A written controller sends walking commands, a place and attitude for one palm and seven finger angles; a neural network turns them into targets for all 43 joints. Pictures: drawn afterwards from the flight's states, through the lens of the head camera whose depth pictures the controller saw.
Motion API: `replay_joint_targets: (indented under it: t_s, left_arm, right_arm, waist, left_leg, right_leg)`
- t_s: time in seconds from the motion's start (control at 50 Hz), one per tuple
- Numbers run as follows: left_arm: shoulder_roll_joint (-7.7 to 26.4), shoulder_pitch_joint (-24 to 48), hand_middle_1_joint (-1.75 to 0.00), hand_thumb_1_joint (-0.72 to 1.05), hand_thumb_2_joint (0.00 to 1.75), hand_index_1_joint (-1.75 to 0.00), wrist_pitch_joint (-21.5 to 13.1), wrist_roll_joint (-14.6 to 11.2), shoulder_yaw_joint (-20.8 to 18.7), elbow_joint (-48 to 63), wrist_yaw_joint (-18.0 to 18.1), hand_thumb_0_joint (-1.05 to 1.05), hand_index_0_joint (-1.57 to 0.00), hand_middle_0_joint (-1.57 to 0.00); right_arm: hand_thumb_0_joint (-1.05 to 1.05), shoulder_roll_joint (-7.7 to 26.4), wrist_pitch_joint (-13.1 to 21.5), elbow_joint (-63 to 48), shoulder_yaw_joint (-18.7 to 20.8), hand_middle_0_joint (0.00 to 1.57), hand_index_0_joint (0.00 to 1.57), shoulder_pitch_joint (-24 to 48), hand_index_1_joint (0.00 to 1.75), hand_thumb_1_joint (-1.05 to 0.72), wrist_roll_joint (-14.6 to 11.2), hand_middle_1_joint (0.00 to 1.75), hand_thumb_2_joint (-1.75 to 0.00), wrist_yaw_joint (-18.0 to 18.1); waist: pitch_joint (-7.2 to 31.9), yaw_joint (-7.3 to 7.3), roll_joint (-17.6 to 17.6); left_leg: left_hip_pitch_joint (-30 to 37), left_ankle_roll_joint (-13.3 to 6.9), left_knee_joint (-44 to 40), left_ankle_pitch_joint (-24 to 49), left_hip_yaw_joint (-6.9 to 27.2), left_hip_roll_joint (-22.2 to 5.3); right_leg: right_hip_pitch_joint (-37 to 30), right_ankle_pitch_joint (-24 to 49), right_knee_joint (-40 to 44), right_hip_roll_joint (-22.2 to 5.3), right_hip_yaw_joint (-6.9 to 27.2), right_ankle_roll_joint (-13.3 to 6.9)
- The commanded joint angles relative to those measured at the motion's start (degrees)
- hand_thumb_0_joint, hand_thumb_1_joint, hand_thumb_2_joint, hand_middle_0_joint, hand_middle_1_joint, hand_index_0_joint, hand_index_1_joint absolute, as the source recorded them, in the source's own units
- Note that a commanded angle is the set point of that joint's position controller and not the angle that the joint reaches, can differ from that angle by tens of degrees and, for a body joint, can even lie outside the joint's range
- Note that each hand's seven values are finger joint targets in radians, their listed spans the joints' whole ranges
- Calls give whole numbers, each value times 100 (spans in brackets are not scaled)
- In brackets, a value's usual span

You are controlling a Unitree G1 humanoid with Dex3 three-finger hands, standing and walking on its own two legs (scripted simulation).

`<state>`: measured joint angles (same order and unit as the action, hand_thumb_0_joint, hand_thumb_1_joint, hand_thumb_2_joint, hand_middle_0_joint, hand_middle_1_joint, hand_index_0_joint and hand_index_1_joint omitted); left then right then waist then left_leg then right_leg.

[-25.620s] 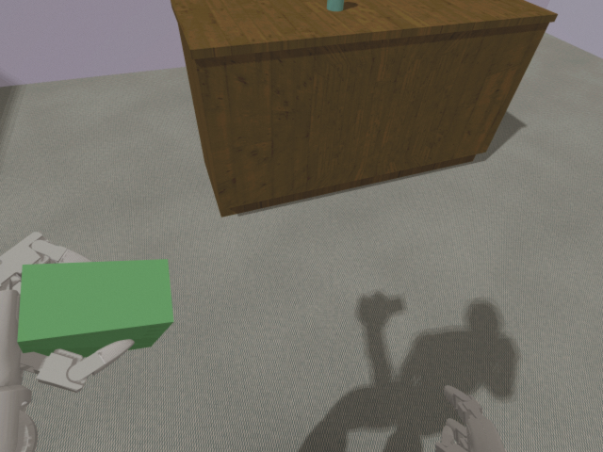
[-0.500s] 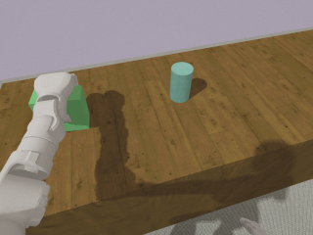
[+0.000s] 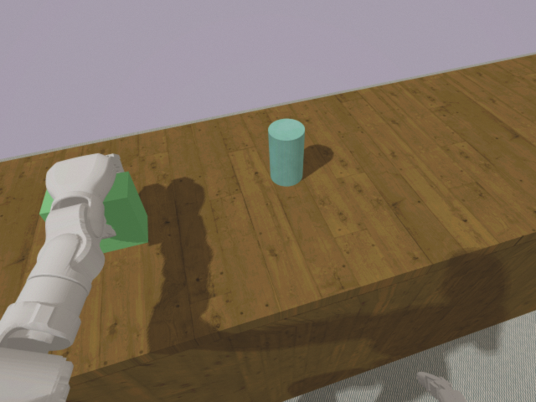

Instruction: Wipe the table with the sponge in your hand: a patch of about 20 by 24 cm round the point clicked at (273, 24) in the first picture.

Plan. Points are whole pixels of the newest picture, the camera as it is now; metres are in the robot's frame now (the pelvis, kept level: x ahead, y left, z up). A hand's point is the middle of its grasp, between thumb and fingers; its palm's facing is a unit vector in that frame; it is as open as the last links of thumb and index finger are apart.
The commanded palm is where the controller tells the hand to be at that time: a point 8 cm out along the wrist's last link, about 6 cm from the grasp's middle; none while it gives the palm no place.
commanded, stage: wipe back along the middle lane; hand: left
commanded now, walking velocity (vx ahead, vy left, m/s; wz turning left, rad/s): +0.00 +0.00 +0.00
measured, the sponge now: (105, 223) +0.37 +0.31 +0.06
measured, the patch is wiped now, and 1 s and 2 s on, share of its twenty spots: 0.15 0.60 0.75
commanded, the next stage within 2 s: slide across to the third lane in 1.24 s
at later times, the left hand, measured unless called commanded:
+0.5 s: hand (100, 218) +0.35 +0.28 +0.11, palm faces +0.04 -0.03 -1.00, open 10.0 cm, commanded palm +0.30 +0.26 +0.13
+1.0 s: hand (102, 242) +0.30 +0.26 +0.11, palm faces +0.11 -0.06 -0.99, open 10.0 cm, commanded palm +0.25 +0.24 +0.13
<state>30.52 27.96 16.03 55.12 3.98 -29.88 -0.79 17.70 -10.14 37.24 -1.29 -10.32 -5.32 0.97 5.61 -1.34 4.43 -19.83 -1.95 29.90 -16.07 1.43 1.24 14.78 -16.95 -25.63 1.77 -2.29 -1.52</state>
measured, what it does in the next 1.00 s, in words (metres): stands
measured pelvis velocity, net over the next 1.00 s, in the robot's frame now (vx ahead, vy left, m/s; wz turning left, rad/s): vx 0.00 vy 0.01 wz -0.02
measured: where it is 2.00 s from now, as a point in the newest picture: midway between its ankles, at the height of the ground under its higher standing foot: outside the picture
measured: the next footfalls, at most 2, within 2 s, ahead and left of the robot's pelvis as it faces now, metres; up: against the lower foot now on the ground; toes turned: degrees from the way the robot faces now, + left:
none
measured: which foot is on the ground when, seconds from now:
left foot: down 0.00-1.00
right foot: down 0.00-1.00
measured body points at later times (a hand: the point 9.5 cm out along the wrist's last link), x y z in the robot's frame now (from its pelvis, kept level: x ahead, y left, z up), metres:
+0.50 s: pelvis +0.00 +0.00 +0.00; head +0.00 -0.03 +0.45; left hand +0.34 +0.28 +0.16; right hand +0.17 -0.24 -0.11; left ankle -0.01 +0.10 -0.74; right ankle -0.05 -0.11 -0.74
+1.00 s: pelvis +0.00 +0.01 +0.00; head -0.01 -0.02 +0.45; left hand +0.29 +0.26 +0.16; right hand +0.22 -0.20 -0.09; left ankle -0.01 +0.10 -0.74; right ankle -0.05 -0.11 -0.74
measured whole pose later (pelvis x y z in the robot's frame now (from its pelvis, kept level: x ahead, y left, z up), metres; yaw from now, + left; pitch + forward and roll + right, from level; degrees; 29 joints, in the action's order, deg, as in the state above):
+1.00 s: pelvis +0.00 +0.01 +0.00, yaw -1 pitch +3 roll -1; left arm 24.6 4.7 29.1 56.1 9.1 3.5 1.6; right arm 15.9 -8.8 33.6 -3.5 -4.5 -5.7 -1.7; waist 6.0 -4.3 5.9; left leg -16.8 -2.9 31.4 -17.8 -0.3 2.1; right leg 12.7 -18.9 -28.4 0.8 -0.7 -0.5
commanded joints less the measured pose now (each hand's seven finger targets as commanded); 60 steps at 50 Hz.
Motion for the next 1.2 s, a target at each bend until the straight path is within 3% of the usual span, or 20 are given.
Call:
replay_joint_targets:
  t_s: [0.0,0.2,0.26,0.32,0.36,0.44,0.46,0.48,0.56,0.58,0.66,0.74,0.76,0.88,0.96,1.04,1.06,1.08,1.16,1.18]
  left_arm:
    - [845,976,-160,10,130,-160,9,57,0,465,-185,0,-120,-120]
    - [551,141,-160,10,130,-160,185,-104,131,632,-241,0,-120,-120]
    - [836,93,-160,10,130,-160,213,-113,-117,826,-236,0,-120,-120]
    - [355,-398,-160,10,130,-160,239,-142,208,1159,-252,0,-120,-120]
    - [513,-673,-160,10,130,-160,254,-207,9,1425,-217,0,-120,-120]
    - [183,-988,-160,10,130,-160,449,-281,225,1775,-189,0,-120,-120]
    - [350,-973,-160,10,130,-160,486,-292,60,1930,-157,0,-120,-120]
    - [67,-999,-160,10,130,-160,569,-296,299,2087,-156,0,-120,-120]
    - [115,-1351,-160,10,130,-160,755,-290,234,2367,-107,0,-120,-120]
    - [-98,-1269,-160,10,130,-160,819,-281,433,2535,-109,0,-120,-120]
    - [-41,-1389,-160,10,130,-160,1015,-278,373,2672,-90,0,-120,-120]
    - [-311,-1587,-160,10,130,-160,1146,-274,612,2788,-121,0,-120,-120]
    - [-114,-1782,-160,10,130,-160,1149,-285,375,2898,-107,0,-120,-120]
    - [-614,-2283,-160,10,130,-160,1251,-296,813,3507,-140,0,-120,-120]
    - [-385,-2490,-160,10,130,-160,1349,-259,624,3675,-106,0,-120,-120]
    - [-571,-2723,-160,10,130,-160,1395,-270,816,3917,-109,0,-120,-120]
    - [-399,-2864,-160,10,130,-160,1402,-258,601,3980,-77,0,-120,-120]
    - [-642,-2914,-160,10,130,-160,1411,-273,841,4163,-86,0,-120,-120]
    - [-274,-3522,-160,10,130,-160,1382,-364,402,4312,-35,0,-120,-120]
    - [-457,-3396,-160,10,130,-160,1405,-348,596,4477,-31,0,-120,-120]
  right_arm:
    - [0,677,256,-842,251,20,20,597,30,-90,-9,30,-90,55]
    - [0,647,288,-993,201,20,20,764,30,-90,-44,30,-90,58]
    - [0,689,285,-987,216,20,20,839,30,-90,-34,30,-90,59]
    - [0,598,314,-1106,189,20,20,892,30,-90,-42,30,-90,5]
    - [0,618,327,-1125,195,20,20,966,30,-90,-26,30,-90,-26]
    - [0,561,325,-1199,171,20,20,1039,30,-90,-45,30,-90,-64]
    - [0,598,326,-1178,186,20,20,1129,30,-90,-30,30,-90,-69]
    - [0,554,325,-1246,177,20,20,1120,30,-90,-26,30,-90,-69]
    - [0,547,356,-1229,143,20,20,1298,30,-90,-37,30,-90,-102]
    - [0,510,359,-1284,143,20,20,1263,30,-90,-33,30,-90,-97]
    - [0,514,369,-1268,110,20,20,1463,30,-90,-36,30,-90,-92]
    - [0,442,392,-1296,66,20,20,1462,30,-90,-48,30,-90,-111]
    - [0,449,415,-1299,76,20,20,1558,30,-90,-44,30,-90,-128]
    - [0,350,469,-1430,28,20,20,1642,30,-90,-41,30,-90,-237]
    - [0,386,474,-1388,23,20,20,1827,30,-90,-26,30,-90,-256]
    - [0,332,482,-1423,5,20,20,1770,30,-90,-36,30,-90,-277]
    - [0,356,496,-1414,23,20,20,1888,30,-90,-28,30,-90,-280]
    - [0,308,511,-1489,6,20,20,1833,30,-90,-27,30,-90,-294]
    - [0,324,517,-1433,18,20,20,1984,30,-90,-20,30,-90,-311]
    - [0,301,514,-1485,-2,20,20,1925,30,-90,-6,30,-90,-303]
  waist:
    - [1048,45,-533]
    - [860,2,-764]
    - [817,-39,-696]
    - [899,-86,-536]
    - [931,-138,-440]
    - [780,-133,-708]
    - [744,-158,-600]
    - [819,-151,-663]
    - [701,-205,-604]
    - [802,-192,-612]
    - [693,-235,-625]
    - [720,-235,-661]
    - [741,-287,-667]
    - [750,-303,-595]
    - [628,-343,-607]
    - [602,-346,-674]
    - [639,-389,-637]
    - [739,-387,-675]
    - [600,-455,-789]
    - [692,-434,-792]
  left_leg:
    - [738,-157,-93,2108,-36,68]
    - [556,-141,-96,1730,-71,74]
    - [550,-137,-102,1707,-59,67]
    - [667,-118,-77,1945,-37,50]
    - [717,-111,-61,2053,-9,25]
    - [650,-98,-114,2017,9,1]
    - [690,-85,-121,2035,38,-28]
    - [726,-99,-125,2077,22,-7]
    - [767,-46,-174,2092,86,-69]
    - [800,-67,-162,2112,68,-44]
    - [851,-33,-215,2008,105,-85]
    - [866,-13,-195,2110,112,-91]
    - [917,-14,-181,2150,127,-104]
    - [961,15,-116,2523,163,-155]
    - [916,24,-148,2347,175,-151]
    - [841,18,-166,2297,133,-130]
    - [896,18,-152,2277,161,-144]
    - [876,5,-117,2369,127,-116]
    - [790,7,-121,2135,103,-95]
    - [760,-10,-94,2162,43,-66]
  right_leg:
    - [-352,2518,103,18,83,-196]
    - [-316,2289,104,22,101,-150]
    - [-350,2308,93,12,148,-168]
    - [-328,2363,30,27,85,-170]
    - [-387,2431,1,32,114,-190]
    - [-344,2341,3,43,50,-152]
    - [-317,2293,-6,46,65,-179]
    - [-353,2288,-10,53,4,-157]
    - [-294,2141,-47,68,19,-186]
    - [-327,2125,-52,70,-29,-165]
    - [-264,1978,-47,86,16,-193]
    - [-289,1995,-104,80,-42,-171]
    - [-344,2039,-112,101,11,-198]
    - [-336,2153,-211,94,-48,-173]
    - [-361,2158,-227,126,70,-215]
    - [-423,2162,-253,89,34,-177]
    - [-435,2155,-269,131,136,-215]
    - [-506,2220,-299,93,42,-185]
    - [-591,2382,-283,113,271,-199]
    - [-645,2421,-311,71,185,-171]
